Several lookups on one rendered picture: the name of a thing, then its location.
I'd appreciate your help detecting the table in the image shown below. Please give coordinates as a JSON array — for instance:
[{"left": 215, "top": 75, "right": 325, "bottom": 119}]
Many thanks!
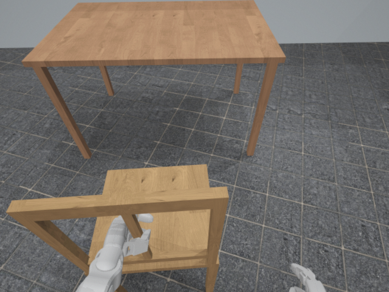
[{"left": 21, "top": 0, "right": 286, "bottom": 159}]

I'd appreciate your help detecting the chair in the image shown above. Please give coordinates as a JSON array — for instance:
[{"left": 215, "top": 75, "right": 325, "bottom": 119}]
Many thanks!
[{"left": 6, "top": 164, "right": 229, "bottom": 292}]

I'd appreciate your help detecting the left robot hand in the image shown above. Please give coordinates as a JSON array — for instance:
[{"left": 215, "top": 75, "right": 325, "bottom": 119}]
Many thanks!
[{"left": 103, "top": 214, "right": 153, "bottom": 257}]

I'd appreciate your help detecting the robot left forearm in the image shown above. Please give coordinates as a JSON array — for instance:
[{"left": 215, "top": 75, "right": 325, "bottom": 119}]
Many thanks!
[{"left": 76, "top": 246, "right": 124, "bottom": 292}]

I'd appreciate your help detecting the right robot hand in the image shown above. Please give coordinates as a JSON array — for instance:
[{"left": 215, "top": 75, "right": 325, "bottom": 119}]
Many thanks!
[{"left": 289, "top": 263, "right": 326, "bottom": 292}]

